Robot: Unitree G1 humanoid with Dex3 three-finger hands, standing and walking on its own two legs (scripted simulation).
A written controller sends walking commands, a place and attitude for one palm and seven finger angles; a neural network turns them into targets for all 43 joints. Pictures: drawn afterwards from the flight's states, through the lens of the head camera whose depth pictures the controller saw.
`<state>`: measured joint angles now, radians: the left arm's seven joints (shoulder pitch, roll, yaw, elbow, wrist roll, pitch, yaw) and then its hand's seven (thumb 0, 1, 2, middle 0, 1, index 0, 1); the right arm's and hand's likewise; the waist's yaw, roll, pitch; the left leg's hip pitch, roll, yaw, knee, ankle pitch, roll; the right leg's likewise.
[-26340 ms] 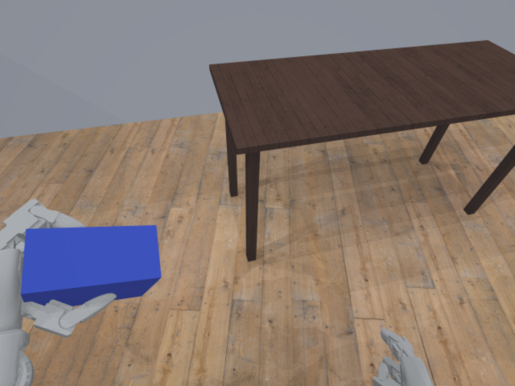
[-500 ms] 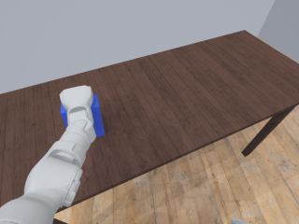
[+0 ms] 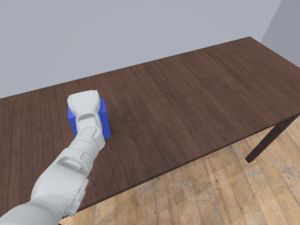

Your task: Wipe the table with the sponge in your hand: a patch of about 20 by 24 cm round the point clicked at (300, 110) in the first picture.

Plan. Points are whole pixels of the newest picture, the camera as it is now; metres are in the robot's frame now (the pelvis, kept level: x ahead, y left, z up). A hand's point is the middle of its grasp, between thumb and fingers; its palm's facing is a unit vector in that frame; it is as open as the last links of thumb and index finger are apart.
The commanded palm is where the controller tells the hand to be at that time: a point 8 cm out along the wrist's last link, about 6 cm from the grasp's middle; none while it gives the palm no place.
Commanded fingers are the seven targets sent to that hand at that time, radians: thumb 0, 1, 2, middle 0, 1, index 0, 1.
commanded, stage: wipe back along the third lane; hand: left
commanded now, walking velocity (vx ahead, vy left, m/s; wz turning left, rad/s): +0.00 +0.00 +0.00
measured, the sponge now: (92, 126) +0.42 +0.21 -0.01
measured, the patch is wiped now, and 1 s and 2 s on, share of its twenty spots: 1.00 1.00 1.00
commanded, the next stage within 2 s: none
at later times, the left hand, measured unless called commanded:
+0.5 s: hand (91, 124) +0.39 +0.19 +0.04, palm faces -0.01 -0.02 -1.00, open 10.4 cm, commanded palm +0.33 +0.16 +0.07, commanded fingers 0.00 0.10 1.30 -1.20 -1.60 -1.20 -1.60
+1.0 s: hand (96, 139) +0.34 +0.16 +0.04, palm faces +0.00 -0.04 -1.00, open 10.4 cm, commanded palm +0.28 +0.14 +0.07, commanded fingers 0.00 0.10 1.30 -1.20 -1.60 -1.20 -1.60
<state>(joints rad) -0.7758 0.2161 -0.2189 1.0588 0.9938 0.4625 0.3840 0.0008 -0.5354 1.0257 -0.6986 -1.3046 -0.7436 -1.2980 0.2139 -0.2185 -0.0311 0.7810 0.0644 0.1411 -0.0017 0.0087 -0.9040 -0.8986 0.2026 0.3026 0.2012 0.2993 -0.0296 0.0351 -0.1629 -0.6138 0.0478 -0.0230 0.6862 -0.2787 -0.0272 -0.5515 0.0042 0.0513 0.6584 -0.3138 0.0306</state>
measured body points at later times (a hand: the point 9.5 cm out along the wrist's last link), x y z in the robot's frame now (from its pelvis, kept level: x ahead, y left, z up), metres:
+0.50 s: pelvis +0.04 -0.01 +0.01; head +0.03 -0.02 +0.46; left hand +0.38 +0.19 +0.09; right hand +0.26 -0.21 -0.08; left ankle +0.03 +0.14 -0.72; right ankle +0.00 -0.15 -0.72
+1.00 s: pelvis +0.02 -0.02 +0.01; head +0.00 -0.04 +0.46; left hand +0.33 +0.16 +0.09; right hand +0.25 -0.22 -0.08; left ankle +0.03 +0.14 -0.72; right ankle +0.00 -0.15 -0.72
